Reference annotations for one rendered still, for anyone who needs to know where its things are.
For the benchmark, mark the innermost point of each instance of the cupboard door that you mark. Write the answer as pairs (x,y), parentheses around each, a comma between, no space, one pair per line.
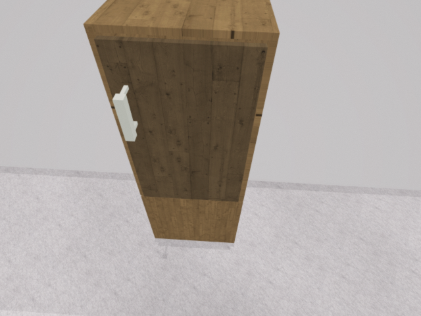
(195,103)

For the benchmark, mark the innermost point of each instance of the handle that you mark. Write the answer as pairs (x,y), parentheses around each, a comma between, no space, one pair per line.
(124,114)

